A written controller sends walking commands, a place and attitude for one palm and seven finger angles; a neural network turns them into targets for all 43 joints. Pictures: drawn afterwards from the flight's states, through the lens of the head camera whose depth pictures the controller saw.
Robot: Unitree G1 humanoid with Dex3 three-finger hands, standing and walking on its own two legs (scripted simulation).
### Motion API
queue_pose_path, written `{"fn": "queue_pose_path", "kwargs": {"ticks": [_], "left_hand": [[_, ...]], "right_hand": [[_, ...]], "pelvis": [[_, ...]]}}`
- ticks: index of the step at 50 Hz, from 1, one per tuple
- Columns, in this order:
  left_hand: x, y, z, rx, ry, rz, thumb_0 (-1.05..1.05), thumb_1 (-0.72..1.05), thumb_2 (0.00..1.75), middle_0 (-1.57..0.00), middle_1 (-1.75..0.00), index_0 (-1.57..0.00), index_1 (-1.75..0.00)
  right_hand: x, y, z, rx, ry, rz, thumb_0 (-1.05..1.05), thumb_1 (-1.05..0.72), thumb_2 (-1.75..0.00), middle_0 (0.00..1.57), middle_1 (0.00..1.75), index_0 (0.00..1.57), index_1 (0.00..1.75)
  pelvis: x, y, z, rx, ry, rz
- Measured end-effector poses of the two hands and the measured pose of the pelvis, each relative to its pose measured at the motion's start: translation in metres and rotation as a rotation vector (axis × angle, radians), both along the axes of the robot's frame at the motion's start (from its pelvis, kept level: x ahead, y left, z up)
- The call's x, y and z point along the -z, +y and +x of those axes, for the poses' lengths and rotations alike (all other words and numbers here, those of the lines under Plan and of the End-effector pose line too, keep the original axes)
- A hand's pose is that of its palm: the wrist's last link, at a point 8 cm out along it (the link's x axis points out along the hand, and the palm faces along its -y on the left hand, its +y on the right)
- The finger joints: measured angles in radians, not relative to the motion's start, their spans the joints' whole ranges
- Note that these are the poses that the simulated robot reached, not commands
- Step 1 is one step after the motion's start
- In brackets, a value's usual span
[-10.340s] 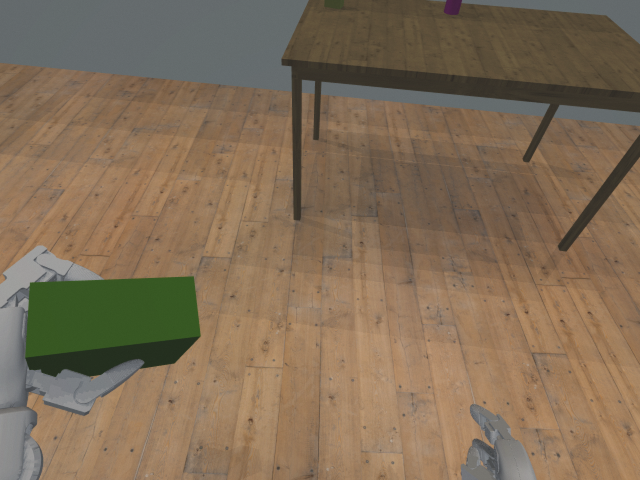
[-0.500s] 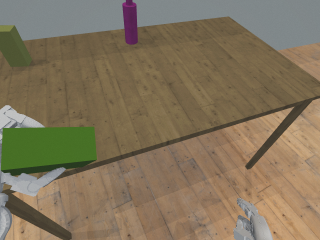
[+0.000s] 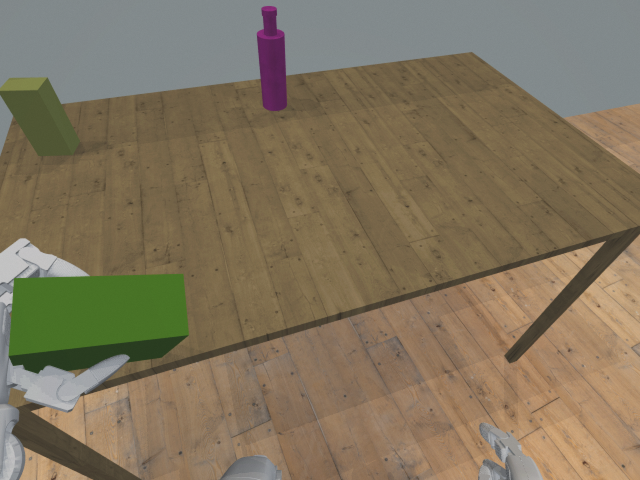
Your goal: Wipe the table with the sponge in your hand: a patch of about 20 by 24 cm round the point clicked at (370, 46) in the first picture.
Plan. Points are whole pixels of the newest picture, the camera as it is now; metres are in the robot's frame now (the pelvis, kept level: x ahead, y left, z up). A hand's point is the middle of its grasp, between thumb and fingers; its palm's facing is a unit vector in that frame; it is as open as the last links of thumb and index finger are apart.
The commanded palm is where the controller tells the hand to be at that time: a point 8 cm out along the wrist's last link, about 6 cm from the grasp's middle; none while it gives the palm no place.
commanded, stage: shuffle to correct the standing spot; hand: left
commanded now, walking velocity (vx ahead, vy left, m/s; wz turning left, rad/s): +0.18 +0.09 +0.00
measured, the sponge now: (126, 323) +0.23 +0.22 +0.13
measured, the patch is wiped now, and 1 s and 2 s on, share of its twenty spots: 0.00 0.00 0.00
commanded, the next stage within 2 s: come to a stop and stand still in 0.04 s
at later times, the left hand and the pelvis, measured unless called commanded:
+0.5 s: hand (75, 265) +0.26 +0.27 +0.17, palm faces +0.43 -0.81 -0.40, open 10.2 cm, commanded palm +0.21 +0.30 +0.18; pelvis +0.06 +0.02 +0.00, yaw +1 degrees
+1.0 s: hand (67, 284) +0.26 +0.29 +0.14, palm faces +0.29 -0.88 -0.39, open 10.2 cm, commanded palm +0.22 +0.34 +0.18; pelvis +0.05 +0.06 +0.00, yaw +0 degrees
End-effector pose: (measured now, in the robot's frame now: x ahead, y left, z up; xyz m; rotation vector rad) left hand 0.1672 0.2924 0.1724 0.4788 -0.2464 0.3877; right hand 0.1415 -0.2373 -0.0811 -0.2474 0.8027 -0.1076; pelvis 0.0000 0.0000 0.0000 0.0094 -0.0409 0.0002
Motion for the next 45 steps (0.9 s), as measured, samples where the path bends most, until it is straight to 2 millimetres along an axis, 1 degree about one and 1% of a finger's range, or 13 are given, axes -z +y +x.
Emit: {"fn": "queue_pose_path", "kwargs": {"ticks": [3,6,12,17,20,23,30,35,36,38,40,42,45], "left_hand": [[-0.001,0.006,0.01,0.006,-0.037,-0.03,-0.01,-0.5,1.01,-0.69,-1.38,-0.72,-1.36],[-0.003,0.013,0.023,0.042,-0.099,-0.029,-0.01,-0.5,1.01,-0.69,-1.38,-0.72,-1.36],[-0.018,0.026,0.047,0.051,-0.119,0.035,-0.01,-0.5,1.01,-0.69,-1.38,-0.72,-1.36],[-0.026,0.024,0.047,0.033,-0.07,0.071,-0.01,-0.5,1.01,-0.69,-1.38,-0.72,-1.36],[-0.022,0.019,0.049,0.016,-0.034,0.073,-0.01,-0.5,1.01,-0.7,-1.38,-0.72,-1.36],[-0.018,0.016,0.053,-0.006,-0.008,0.026,-0.01,-0.5,1.01,-0.7,-1.38,-0.72,-1.36],[-0.004,0.01,0.06,-0.014,0.045,-0.049,-0.01,-0.5,1.01,-0.7,-1.38,-0.72,-1.36],[-0.006,0.012,0.062,0.005,0.047,-0.035,-0.01,-0.5,1.01,-0.7,-1.38,-0.72,-1.36],[-0.014,0.016,0.065,0.02,0.035,0.038,-0.01,-0.5,1.01,-0.7,-1.38,-0.73,-1.36],[-0.032,0.036,0.075,0.031,-0.051,0.144,-0.01,-0.5,1.02,-0.7,-1.38,-0.73,-1.36],[-0.037,0.055,0.078,-0.006,-0.099,0.132,-0.01,-0.5,1.02,-0.7,-1.38,-0.73,-1.36],[-0.031,0.062,0.077,-0.025,-0.093,0.088,-0.01,-0.5,1.02,-0.7,-1.38,-0.73,-1.36],[-0.011,0.053,0.07,0.021,-0.023,0.017,-0.01,-0.5,1.02,-0.7,-1.38,-0.72,-1.36]], "right_hand": [[-0.013,0.004,0.015,-0.015,-0.046,-0.041,0.02,-0.9,-0.9,0.2,0.3,0.2,0.3],[-0.018,0.011,0.034,-0.004,-0.127,-0.068,0.02,-0.9,-0.9,0.2,0.3,0.2,0.3],[-0.023,0.043,0.057,0.006,-0.178,0.016,0.01,-0.9,-0.9,0.2,0.3,0.2,0.3],[-0.015,0.064,0.069,-0.046,-0.159,0.09,0.01,-0.9,-0.9,0.2,0.3,0.2,0.3],[-0.006,0.067,0.076,-0.07,-0.142,0.111,0.01,-0.9,-0.9,0.2,0.3,0.2,0.3],[-0.004,0.064,0.081,-0.077,-0.127,0.113,0.02,-0.9,-0.9,0.21,0.3,0.21,0.3],[-0.014,0.038,0.085,-0.032,-0.13,0.044,0.02,-0.9,-0.9,0.21,0.3,0.21,0.3],[-0.022,0.022,0.082,0.007,-0.123,-0.013,0.02,-0.9,-0.9,0.2,0.3,0.2,0.3],[-0.023,0.021,0.08,-0.005,-0.122,-0.03,0.02,-0.9,-0.9,0.2,0.3,0.2,0.3],[-0.022,0.022,0.075,-0.036,-0.094,-0.049,0.01,-0.9,-0.9,0.2,0.3,0.2,0.3],[-0.021,0.024,0.07,-0.036,-0.09,-0.035,0.02,-0.9,-0.9,0.2,0.3,0.2,0.3],[-0.021,0.028,0.065,-0.022,-0.104,-0.018,0.02,-0.9,-0.9,0.2,0.3,0.2,0.3],[-0.018,0.039,0.059,0.005,-0.114,0.009,0.02,-0.9,-0.9,0.2,0.3,0.2,0.3]], "pelvis": [[-0.001,0.008,0.008,-0.005,-0.002,0.002],[0.008,0.022,0.017,-0.001,-0.007,-0.021],[0.004,0.028,0.03,-0.018,-0.012,-0.002],[0.0,0.026,0.046,-0.011,0.008,-0.001],[0.002,0.023,0.052,-0.009,-0.005,-0.009],[-0.002,0.02,0.055,-0.013,-0.006,-0.025],[-0.006,0.018,0.054,-0.002,0.013,-0.02],[-0.008,0.021,0.052,0.0,0.021,-0.02],[-0.008,0.021,0.05,-0.005,0.023,-0.024],[-0.007,0.02,0.046,-0.019,0.034,-0.026],[-0.006,0.023,0.043,-0.007,0.033,-0.026],[-0.005,0.031,0.043,0.002,0.032,-0.025],[-0.005,0.046,0.047,0.013,0.028,-0.023]]}}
